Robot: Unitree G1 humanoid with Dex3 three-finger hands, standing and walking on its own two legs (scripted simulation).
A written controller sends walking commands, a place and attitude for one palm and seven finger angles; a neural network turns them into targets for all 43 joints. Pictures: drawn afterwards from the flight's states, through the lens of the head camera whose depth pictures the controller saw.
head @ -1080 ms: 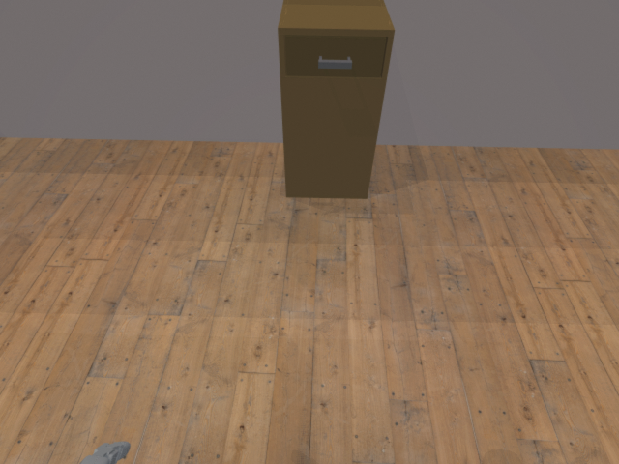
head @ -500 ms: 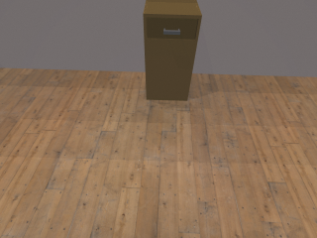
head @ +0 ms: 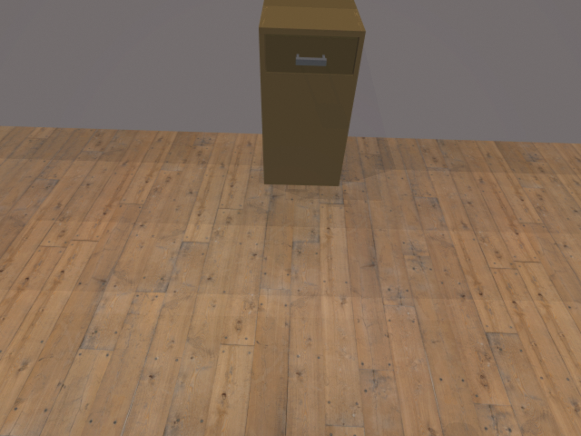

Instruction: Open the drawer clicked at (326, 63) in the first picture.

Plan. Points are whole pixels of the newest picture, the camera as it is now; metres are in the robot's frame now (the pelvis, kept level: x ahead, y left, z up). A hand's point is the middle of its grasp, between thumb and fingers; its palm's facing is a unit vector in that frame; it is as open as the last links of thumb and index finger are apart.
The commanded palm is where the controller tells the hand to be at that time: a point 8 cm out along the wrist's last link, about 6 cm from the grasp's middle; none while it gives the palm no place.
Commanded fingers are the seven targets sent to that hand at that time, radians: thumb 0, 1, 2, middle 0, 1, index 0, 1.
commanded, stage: look at it before walking up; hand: left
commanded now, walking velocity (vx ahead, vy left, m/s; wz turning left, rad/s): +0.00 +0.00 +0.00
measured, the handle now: (310, 59) +1.42 -0.01 -0.09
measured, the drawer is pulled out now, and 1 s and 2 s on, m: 0.00 0.00 0.00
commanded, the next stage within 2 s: walk to a spot facing it in 0.36 s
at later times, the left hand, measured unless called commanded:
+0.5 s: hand out of the picture +0.07 +0.25 -0.16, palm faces -0.03 -0.94 -0.34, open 7.4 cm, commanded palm none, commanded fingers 0.00 0.90 0.90 -0.20 -0.30 -0.20 -0.30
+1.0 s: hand out of the picture +0.10 +0.12 -0.17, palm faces -0.15 -0.97 -0.19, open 7.4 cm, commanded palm none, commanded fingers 0.00 0.90 0.90 -0.20 -0.30 -0.20 -0.30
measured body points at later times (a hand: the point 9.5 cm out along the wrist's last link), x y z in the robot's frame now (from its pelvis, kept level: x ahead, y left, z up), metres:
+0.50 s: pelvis +0.01 +0.00 +0.00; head +0.00 +0.01 +0.45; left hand +0.08 +0.30 -0.13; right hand +0.08 -0.29 -0.13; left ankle +0.00 +0.13 -0.74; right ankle +0.00 -0.12 -0.74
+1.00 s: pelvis +0.10 -0.06 -0.01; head +0.11 -0.07 +0.44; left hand +0.11 +0.17 -0.16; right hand +0.08 -0.31 -0.16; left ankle +0.12 +0.08 -0.66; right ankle +0.06 -0.13 -0.75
